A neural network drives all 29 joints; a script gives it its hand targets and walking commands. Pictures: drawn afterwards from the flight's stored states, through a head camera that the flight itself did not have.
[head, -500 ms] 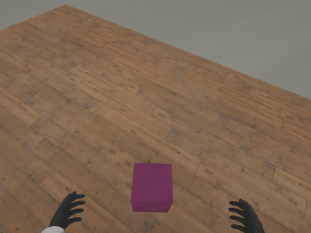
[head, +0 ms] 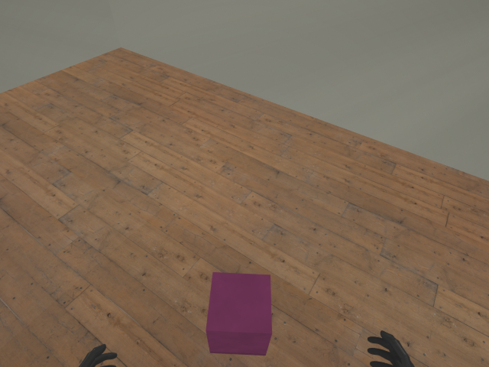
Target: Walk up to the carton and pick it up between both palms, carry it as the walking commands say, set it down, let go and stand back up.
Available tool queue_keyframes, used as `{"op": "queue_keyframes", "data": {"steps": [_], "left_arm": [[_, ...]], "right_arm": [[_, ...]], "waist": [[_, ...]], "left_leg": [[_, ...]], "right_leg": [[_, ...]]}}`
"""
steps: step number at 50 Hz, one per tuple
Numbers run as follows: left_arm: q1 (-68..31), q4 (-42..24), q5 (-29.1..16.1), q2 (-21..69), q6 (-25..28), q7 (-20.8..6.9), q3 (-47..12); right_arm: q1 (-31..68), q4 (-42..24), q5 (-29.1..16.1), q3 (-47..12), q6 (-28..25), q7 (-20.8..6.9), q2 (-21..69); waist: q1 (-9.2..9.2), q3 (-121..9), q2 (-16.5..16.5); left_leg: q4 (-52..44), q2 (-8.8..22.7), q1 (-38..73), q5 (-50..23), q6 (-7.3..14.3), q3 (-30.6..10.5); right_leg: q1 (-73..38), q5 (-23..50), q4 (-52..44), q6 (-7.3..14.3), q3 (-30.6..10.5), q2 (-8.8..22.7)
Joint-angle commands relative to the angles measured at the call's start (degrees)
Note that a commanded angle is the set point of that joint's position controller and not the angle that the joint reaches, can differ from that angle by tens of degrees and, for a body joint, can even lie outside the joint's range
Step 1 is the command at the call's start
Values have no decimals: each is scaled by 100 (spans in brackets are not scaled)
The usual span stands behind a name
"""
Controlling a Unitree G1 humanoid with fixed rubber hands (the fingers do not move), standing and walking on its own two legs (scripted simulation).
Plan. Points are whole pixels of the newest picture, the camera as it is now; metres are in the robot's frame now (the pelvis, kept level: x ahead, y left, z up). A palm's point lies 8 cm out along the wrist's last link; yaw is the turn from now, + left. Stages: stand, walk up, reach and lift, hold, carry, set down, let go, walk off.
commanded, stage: stand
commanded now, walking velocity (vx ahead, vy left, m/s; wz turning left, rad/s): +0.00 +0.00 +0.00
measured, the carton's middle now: (239, 314) +0.44 +0.00 -0.64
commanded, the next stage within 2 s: none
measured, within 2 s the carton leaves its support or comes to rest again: neither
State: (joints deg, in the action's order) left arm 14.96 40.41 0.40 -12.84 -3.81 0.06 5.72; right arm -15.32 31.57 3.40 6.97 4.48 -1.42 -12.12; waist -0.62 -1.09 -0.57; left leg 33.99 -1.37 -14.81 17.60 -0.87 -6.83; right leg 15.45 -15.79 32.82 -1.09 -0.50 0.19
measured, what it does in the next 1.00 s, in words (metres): stands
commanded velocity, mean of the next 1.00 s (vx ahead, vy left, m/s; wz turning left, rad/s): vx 0.00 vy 0.00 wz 0.00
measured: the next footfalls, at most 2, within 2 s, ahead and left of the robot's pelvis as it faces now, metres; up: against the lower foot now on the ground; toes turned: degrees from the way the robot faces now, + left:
none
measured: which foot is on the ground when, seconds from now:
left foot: down 0.00-1.00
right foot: down 0.00-1.00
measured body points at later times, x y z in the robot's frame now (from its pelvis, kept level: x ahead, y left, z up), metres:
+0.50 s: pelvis +0.01 +0.00 +0.00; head -0.03 +0.00 +0.45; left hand +0.11 +0.28 -0.11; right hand +0.14 -0.27 -0.08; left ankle +0.01 +0.14 -0.73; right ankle +0.02 -0.13 -0.73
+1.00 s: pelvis +0.01 +0.00 +0.00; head -0.03 +0.00 +0.45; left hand +0.09 +0.29 -0.12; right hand +0.13 -0.27 -0.09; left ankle +0.01 +0.14 -0.73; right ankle +0.02 -0.13 -0.73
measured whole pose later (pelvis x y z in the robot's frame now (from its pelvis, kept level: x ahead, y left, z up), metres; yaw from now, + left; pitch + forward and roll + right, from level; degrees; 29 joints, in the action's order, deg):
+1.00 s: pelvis +0.01 +0.00 +0.00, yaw +0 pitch -1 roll +0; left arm 15.1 51.5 0.4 -15.7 0.4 0.3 5.7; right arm -15.3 39.5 3.1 7.0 -0.6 0.9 -13.3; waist -0.6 -4.9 -0.6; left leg 34.0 -1.4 -14.8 18.1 -0.9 -6.8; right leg 15.5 -16.3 32.8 -1.0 -0.6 0.2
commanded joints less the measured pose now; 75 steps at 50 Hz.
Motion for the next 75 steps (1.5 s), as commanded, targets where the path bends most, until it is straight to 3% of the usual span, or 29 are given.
{"op": "queue_keyframes", "data": {"steps": [1,3,5,7,13,14,16,18,22,25,28,30,32,36,37,40,42,44,46,50,57,59,61,63,64,66,72,74,75], "left_arm": [[-377,-358,381,-1171,567,56,140],[-363,-242,367,-1156,565,66,138],[-398,-168,346,-1164,617,44,148],[-306,-67,348,-1222,629,54,178],[-324,26,309,-1232,662,74,123],[-361,61,332,-1249,651,74,126],[-267,101,308,-1241,638,63,119],[-317,90,328,-1354,666,77,157],[-200,161,279,-1327,673,71,147],[-274,240,296,-1388,679,73,181],[-302,262,286,-1343,665,69,158],[-327,305,284,-1314,691,61,152],[-369,354,282,-1390,722,70,175],[-357,394,256,-1394,703,72,156],[-333,382,229,-1387,716,76,140],[-298,484,247,-1341,708,73,122],[-357,460,225,-1387,678,83,149],[-361,533,244,-1388,715,89,155],[-306,528,220,-1463,690,92,149],[-331,630,239,-1402,711,84,117],[-417,721,217,-1354,704,91,94],[-500,737,212,-1396,693,85,111],[-384,827,186,-1354,693,90,85],[-464,793,195,-1354,731,55,92],[-417,840,207,-1430,723,82,117],[-427,881,174,-1450,702,75,111],[-394,1039,165,-1523,689,64,125],[-469,1006,167,-1483,688,63,106],[-325,1098,174,-1421,686,67,66]], "right_arm": [[225,-80,12,13,-510,175,-1199],[264,-49,60,47,-561,233,-1337],[247,1,27,22,-615,257,-1336],[268,37,22,32,-636,287,-1349],[199,160,1,24,-669,285,-1371],[164,157,-12,6,-690,274,-1268],[146,190,1,41,-673,284,-1387],[204,173,-31,51,-727,267,-1423],[127,288,-26,69,-735,279,-1436],[143,317,-22,91,-732,283,-1434],[182,328,-23,21,-783,305,-1352],[253,324,-25,48,-795,290,-1413],[121,392,-34,24,-781,285,-1365],[116,418,-38,67,-800,279,-1432],[178,441,-46,33,-812,271,-1373],[163,511,-51,68,-796,292,-1427],[139,498,-65,61,-815,315,-1491],[167,570,-60,64,-811,304,-1472],[146,575,-77,82,-820,316,-1452],[117,654,-105,21,-823,306,-1380],[175,790,-78,35,-819,321,-1480],[101,850,-78,30,-838,318,-1472],[210,850,-89,37,-817,314,-1433],[293,879,-92,-1,-815,318,-1442],[279,914,-83,-7,-817,318,-1363],[186,975,-101,16,-817,302,-1462],[260,1064,-101,-20,-810,267,-1395],[303,1094,-98,20,-799,279,-1509],[203,1117,-89,23,-810,276,-1482]], "waist": [[127,-283,-112],[151,-297,-268],[196,-373,-127],[196,-366,-202],[221,-456,-242],[138,-493,-193],[205,-322,-335],[199,-409,-158],[211,-344,-301],[220,-335,-164],[201,-327,-380],[206,-174,-342],[194,-222,-139],[193,-290,-307],[188,-331,-171],[232,-271,-134],[212,-330,-328],[229,-278,-204],[191,-322,-368],[181,-184,-155],[172,-13,-331],[170,-43,-245],[181,40,-146],[242,88,-385],[170,101,-155],[169,157,-337],[222,563,-207],[216,434,-386],[197,359,-297]], "left_leg": [[-822,354,-429,473,191,-187],[-839,395,-396,228,244,-238],[-808,466,-315,-238,224,-247],[-798,482,-264,-560,232,-278],[-750,450,-196,-653,237,-242],[-795,459,-95,-595,224,-221],[-836,467,-236,-602,236,-259],[-824,467,-184,-559,228,-305],[-857,486,-140,-703,246,-308],[-826,457,-166,-656,223,-254],[-937,526,-212,-550,250,-343],[-934,477,-220,-459,261,-326],[-873,493,-154,-684,259,-298],[-778,446,-67,-950,273,-233],[-787,496,-6,-969,285,-322],[-824,518,-47,-916,290,-331],[-873,541,19,-1113,297,-354],[-905,581,40,-1183,299,-363],[-869,513,88,-1087,255,-305],[-883,541,-4,-1093,283,-313],[-1006,561,-25,-859,305,-381],[-981,545,-5,-937,278,-394],[-1016,580,-79,-784,328,-451],[-1069,550,-156,-560,307,-403],[-1052,567,-115,-430,326,-438],[-1139,527,-244,-357,321,-406],[-1283,547,-491,312,330,-482],[-1297,533,-419,301,323,-508],[-1333,551,-375,268,335,-554]], "right_leg": [[-143,-209,-610,147,-427,318],[-230,182,-538,160,-375,319],[-291,419,-466,172,-354,313],[-312,635,-454,194,-384,358],[-339,734,-492,254,-461,399],[-323,708,-480,269,-496,388],[-295,758,-482,268,-464,387],[-267,652,-520,284,-441,357],[-295,674,-486,307,-456,375],[-300,638,-563,335,-528,417],[-336,732,-500,322,-520,407],[-212,735,-554,355,-573,419],[-246,718,-545,373,-598,426],[-278,985,-539,386,-577,462],[-307,1031,-526,371,-574,456],[-349,1094,-551,367,-558,469],[-316,1101,-476,384,-523,444],[-375,1138,-472,377,-545,457],[-340,1069,-495,355,-552,442],[-337,1176,-537,376,-554,474],[-277,984,-640,401,-566,475],[-276,911,-672,395,-566,457],[-266,832,-696,393,-547,487],[-245,632,-750,393,-651,484],[-202,590,-786,404,-662,501],[-294,656,-798,404,-679,494],[-8,-104,-973,426,-781,508],[-40,-20,-918,419,-739,461],[-146,79,-883,413,-681,467]]}}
